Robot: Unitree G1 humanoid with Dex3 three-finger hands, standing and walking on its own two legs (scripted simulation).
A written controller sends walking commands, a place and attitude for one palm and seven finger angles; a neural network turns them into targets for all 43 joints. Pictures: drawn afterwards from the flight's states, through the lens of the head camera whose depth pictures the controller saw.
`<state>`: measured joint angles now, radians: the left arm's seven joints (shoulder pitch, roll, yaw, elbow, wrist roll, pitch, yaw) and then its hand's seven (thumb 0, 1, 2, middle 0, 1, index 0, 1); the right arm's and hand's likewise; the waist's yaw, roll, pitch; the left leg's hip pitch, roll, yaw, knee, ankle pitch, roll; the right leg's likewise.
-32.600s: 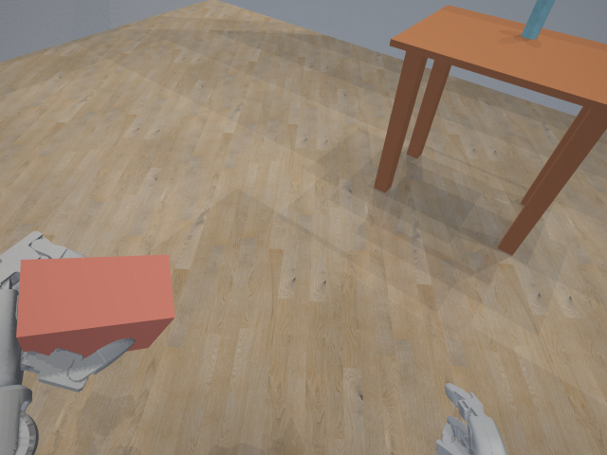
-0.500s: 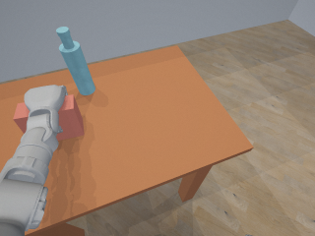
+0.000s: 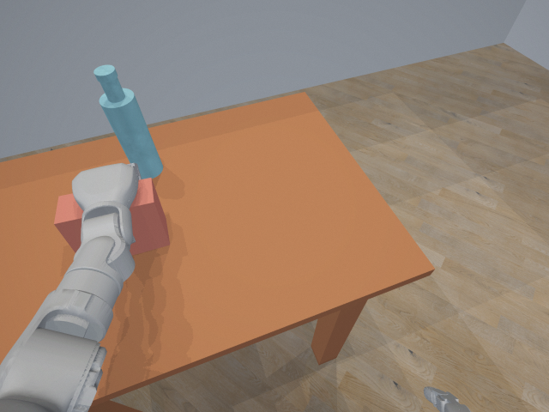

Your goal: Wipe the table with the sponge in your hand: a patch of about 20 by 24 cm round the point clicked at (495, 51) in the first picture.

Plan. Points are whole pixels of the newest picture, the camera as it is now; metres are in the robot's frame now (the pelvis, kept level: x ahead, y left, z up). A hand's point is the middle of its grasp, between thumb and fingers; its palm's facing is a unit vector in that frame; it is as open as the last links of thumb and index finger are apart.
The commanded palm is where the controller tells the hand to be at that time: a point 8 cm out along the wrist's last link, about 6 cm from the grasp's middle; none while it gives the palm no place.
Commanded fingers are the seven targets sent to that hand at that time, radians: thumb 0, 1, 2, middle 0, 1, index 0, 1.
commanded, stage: wipe back along the middle lane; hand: left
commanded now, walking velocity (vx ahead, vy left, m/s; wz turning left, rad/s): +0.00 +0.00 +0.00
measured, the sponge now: (121, 229) +0.39 +0.30 +0.00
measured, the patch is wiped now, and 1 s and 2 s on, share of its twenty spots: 0.65 0.75 0.95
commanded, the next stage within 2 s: slide across to the third lane in 1.56 s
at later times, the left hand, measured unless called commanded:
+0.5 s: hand (123, 228) +0.36 +0.27 +0.04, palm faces -0.02 -0.02 -1.00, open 10.0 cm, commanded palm +0.32 +0.25 +0.07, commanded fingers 0.00 0.10 1.30 -1.20 -1.60 -1.20 -1.60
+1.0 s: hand (127, 252) +0.32 +0.25 +0.04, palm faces +0.03 -0.04 -1.00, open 10.0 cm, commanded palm +0.27 +0.22 +0.07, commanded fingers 0.00 0.10 1.30 -1.20 -1.60 -1.20 -1.60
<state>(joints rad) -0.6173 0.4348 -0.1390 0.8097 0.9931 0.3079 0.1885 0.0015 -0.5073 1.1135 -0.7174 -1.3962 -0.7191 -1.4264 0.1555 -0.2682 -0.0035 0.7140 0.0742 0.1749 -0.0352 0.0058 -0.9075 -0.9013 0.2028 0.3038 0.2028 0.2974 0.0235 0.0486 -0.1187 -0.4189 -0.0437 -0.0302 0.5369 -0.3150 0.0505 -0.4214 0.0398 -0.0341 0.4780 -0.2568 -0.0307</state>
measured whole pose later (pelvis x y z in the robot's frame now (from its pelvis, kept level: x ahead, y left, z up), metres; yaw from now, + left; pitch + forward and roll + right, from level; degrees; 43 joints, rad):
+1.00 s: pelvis +0.00 +0.01 +0.00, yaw -1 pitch +6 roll -1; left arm -0.20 0.33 -0.23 0.27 1.00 0.51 0.20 0.01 -0.48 1.11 -0.69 -1.42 -0.69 -1.45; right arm 0.07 -0.26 0.03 0.64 0.09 0.16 0.01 0.01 -0.91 -0.90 0.20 0.30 0.20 0.30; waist 0.07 0.07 -0.12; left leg -0.31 -0.05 -0.01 0.53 -0.33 0.06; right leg -0.33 0.03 -0.01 0.51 -0.29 -0.02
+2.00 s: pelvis -0.02 -0.01 +0.00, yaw -1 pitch +2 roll +0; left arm -0.06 0.31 -0.29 0.12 0.99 0.56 0.16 0.00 -0.49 1.10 -0.69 -1.42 -0.72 -1.41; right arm 0.04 -0.26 0.02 0.66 0.08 0.14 0.00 0.01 -0.91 -0.90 0.20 0.30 0.20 0.30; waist 0.09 0.09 -0.08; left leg -0.25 -0.04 -0.01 0.51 -0.30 0.04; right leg -0.29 0.04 -0.01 0.51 -0.27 -0.05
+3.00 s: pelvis -0.03 -0.03 +0.00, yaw -1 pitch +3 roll +1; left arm -0.28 0.20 -0.39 0.36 0.98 0.62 0.19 0.00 -0.51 1.10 -0.71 -1.40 -0.75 -1.37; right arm 0.02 -0.26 0.02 0.68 0.10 0.20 0.01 0.01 -0.91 -0.90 0.20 0.30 0.20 0.30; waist 0.08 0.07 -0.10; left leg -0.27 -0.03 -0.01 0.51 -0.28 0.01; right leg -0.32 0.06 -0.02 0.53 -0.26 -0.07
